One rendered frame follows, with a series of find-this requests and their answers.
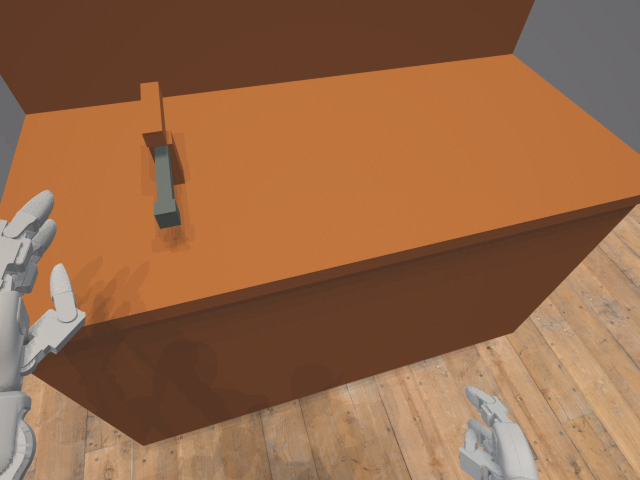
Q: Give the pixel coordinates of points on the right robot hand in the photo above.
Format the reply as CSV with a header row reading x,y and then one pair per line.
x,y
506,454

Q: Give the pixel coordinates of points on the robot left forearm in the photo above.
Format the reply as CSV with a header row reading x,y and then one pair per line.
x,y
17,438

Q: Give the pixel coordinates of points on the left robot hand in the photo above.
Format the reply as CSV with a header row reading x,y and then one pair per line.
x,y
22,244

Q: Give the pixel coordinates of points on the tap lever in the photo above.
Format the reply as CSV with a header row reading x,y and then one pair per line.
x,y
166,210

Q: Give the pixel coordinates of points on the counter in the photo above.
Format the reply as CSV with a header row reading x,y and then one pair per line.
x,y
362,185

